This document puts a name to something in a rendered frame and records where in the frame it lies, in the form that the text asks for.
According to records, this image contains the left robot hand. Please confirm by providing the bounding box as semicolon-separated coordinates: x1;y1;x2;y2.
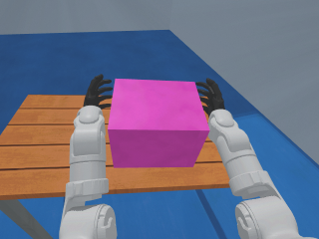
83;74;113;110

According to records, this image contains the table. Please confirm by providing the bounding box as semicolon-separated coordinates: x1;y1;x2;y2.
0;95;230;239

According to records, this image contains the robot right upper arm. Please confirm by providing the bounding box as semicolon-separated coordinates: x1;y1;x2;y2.
235;195;317;239

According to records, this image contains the robot left forearm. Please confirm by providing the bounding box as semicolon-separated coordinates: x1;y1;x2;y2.
59;106;109;239

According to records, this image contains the robot left upper arm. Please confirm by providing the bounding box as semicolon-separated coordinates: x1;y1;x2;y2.
60;203;118;239

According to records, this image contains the robot right forearm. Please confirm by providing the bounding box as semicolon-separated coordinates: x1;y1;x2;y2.
207;109;299;233

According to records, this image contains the right robot hand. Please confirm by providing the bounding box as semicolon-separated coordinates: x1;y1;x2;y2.
195;78;225;117

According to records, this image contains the carton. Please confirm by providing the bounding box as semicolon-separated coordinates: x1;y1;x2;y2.
108;79;210;168

